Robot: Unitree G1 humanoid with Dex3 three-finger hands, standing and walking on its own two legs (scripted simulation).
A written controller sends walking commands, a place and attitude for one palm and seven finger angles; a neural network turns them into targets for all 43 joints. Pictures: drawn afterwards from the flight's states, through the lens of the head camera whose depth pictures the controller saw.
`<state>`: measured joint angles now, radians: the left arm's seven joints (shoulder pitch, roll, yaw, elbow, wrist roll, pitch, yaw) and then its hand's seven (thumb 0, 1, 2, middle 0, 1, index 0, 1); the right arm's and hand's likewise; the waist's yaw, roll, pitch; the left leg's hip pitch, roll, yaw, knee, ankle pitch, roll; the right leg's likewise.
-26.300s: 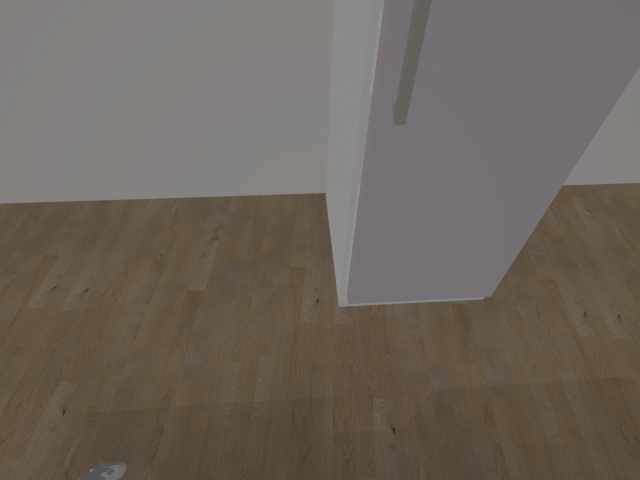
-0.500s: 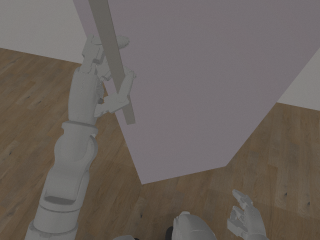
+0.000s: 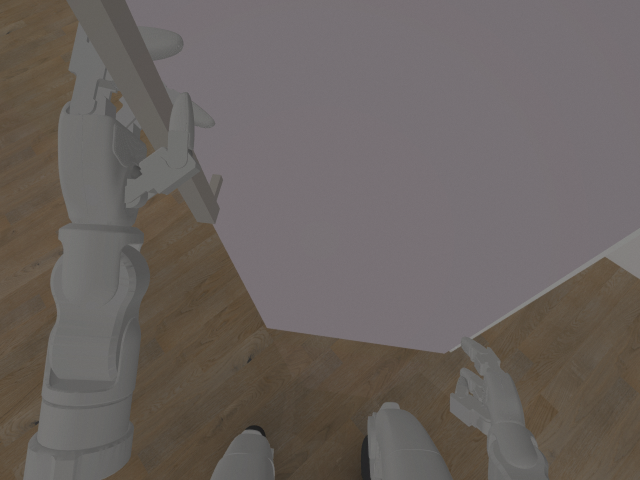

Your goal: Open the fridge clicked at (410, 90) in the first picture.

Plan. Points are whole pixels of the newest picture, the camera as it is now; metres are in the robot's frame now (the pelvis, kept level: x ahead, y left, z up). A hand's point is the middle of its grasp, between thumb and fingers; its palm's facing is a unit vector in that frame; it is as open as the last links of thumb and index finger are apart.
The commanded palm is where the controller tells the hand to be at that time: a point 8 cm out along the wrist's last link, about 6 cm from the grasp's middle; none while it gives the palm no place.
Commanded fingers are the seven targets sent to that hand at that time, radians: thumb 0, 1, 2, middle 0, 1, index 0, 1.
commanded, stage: walk backward, drawing the door open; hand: left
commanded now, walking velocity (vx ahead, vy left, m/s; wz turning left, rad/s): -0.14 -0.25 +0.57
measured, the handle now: (143, 52) +0.40 +0.15 +0.26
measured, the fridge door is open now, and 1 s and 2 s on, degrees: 35 68 80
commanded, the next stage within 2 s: stop walking and hold the door back in 1.18 s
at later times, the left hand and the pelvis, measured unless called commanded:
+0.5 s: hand (177, 269) +0.26 +0.12 +0.21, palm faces +0.59 -0.78 -0.23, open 6.5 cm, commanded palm +0.20 +0.15 +0.21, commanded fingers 0.00 0.90 0.90 -0.45 -1.40 -0.45 -1.40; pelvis +0.00 -0.19 +0.00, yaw +22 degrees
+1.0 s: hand out of the picture +0.12 +0.06 +0.21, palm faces +0.80 -0.54 -0.24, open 6.6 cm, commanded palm +0.05 +0.07 +0.21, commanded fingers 0.00 0.90 0.90 -0.45 -1.40 -0.45 -1.40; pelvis -0.02 -0.31 -0.01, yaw +36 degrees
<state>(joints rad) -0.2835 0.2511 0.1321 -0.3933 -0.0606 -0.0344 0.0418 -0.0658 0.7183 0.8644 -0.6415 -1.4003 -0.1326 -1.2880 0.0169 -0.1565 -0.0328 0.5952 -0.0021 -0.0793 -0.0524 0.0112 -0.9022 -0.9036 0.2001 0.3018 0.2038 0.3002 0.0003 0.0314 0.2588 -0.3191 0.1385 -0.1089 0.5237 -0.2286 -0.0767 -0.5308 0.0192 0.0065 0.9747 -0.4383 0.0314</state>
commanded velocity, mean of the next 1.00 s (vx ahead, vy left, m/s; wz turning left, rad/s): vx -0.16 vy -0.13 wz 0.58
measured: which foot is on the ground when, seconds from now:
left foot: down 0.00-0.08, up 0.10-0.36, down 0.38-0.66, up 0.68-0.92, down 0.94-1.00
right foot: up 0.00-0.06, down 0.08-0.38, up 0.40-0.64, down 0.66-0.96, up 0.98-1.00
